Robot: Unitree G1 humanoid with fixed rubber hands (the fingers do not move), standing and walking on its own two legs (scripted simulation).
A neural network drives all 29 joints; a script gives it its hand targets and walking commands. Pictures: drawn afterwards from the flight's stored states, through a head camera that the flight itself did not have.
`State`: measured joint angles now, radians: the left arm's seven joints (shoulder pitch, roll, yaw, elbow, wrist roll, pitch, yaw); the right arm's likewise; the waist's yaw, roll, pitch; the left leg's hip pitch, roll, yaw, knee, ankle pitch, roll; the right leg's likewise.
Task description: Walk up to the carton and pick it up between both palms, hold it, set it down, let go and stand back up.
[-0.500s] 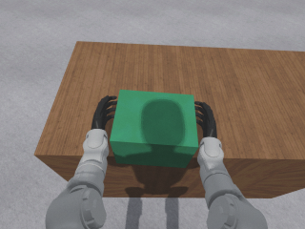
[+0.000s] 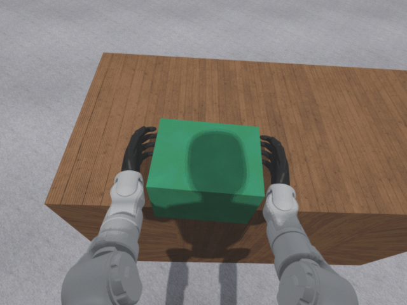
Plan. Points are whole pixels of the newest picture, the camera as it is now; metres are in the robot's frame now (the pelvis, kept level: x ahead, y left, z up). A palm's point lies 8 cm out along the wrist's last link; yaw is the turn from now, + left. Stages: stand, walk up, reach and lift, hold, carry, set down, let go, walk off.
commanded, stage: reach and lift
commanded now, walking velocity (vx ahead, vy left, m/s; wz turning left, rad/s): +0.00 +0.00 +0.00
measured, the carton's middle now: (205, 173) +0.39 -0.01 -0.02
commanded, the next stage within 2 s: none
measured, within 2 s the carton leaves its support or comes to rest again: leaves its support in 0.34 s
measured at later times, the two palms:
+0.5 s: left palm (124, 163) +0.38 +0.16 +0.03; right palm (276, 170) +0.36 -0.14 +0.04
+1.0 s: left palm (131, 164) +0.37 +0.14 +0.05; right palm (287, 174) +0.35 -0.16 +0.05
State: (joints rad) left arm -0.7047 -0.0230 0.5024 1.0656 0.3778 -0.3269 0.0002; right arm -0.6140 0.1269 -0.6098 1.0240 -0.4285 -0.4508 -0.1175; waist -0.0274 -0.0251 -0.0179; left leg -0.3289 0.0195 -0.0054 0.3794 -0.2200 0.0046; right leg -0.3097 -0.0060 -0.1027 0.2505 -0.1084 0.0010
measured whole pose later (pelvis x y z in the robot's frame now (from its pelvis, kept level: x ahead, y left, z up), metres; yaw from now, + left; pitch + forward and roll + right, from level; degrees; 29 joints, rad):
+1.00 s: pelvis -0.01 -0.01 +0.00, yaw +0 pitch +9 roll -1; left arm -0.68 0.02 0.31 1.09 0.19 -0.33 0.06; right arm -0.60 0.03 -0.33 1.12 -0.20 -0.49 -0.19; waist 0.00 -0.02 -0.11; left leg -0.32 0.04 0.02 0.35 -0.18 -0.01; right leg -0.30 0.01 -0.10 0.22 -0.07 -0.02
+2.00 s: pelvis -0.03 +0.00 +0.00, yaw +1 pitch -7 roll -1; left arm -0.53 -0.09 0.26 0.12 0.34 0.57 -0.01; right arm -0.52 -0.01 -0.07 0.47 0.09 0.18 -0.17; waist -0.09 -0.06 0.09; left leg -0.02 0.02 0.01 0.34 -0.20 0.00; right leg -0.01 -0.01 -0.10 0.25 -0.11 0.00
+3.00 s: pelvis -0.04 -0.01 +0.00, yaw +2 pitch -12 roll -1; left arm -0.56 -0.07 0.32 0.05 0.38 0.69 -0.06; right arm -0.59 0.01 -0.05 0.47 0.12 0.24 -0.19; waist -0.09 -0.07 0.11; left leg 0.06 0.02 -0.01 0.33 -0.19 0.00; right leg 0.07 -0.01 -0.11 0.24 -0.11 -0.01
